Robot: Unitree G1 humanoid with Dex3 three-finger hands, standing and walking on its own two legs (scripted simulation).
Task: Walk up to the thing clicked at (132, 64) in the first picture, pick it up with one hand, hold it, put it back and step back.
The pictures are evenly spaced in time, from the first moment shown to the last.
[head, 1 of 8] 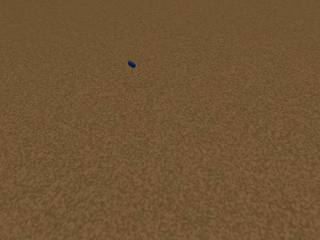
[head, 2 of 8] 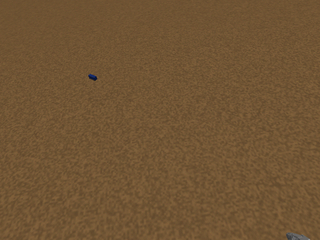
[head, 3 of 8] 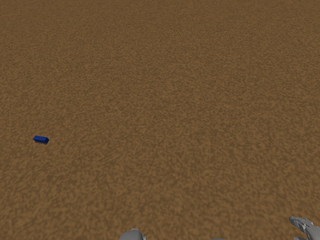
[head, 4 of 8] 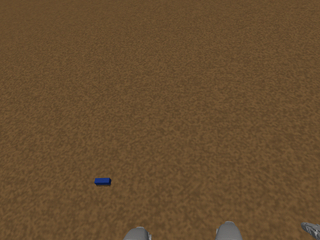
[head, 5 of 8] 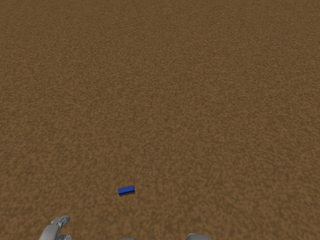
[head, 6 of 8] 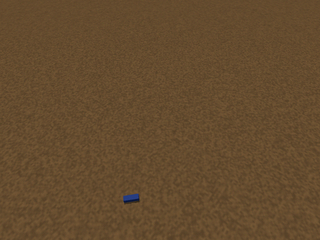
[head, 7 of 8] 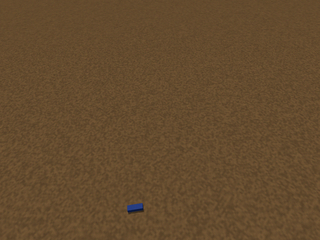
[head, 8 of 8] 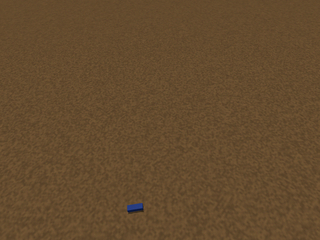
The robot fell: no
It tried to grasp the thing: no
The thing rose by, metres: 0.00
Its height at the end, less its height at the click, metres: +0.00
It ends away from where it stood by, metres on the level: 0.00
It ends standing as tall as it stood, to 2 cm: yes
